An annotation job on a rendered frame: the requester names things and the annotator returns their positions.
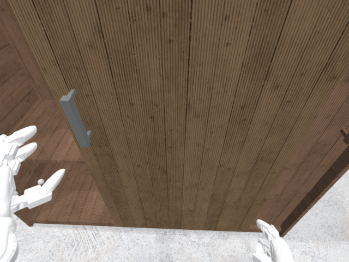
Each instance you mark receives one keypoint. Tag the robot right hand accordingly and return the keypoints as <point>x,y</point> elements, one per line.
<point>277,250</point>

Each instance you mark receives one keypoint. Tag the wardrobe door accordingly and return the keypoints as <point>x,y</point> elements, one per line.
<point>196,107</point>
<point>320,148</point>

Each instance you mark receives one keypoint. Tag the left robot forearm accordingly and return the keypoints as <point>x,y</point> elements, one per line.
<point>9,247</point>

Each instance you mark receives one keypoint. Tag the robot left hand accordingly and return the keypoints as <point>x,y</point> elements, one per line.
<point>10,161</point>

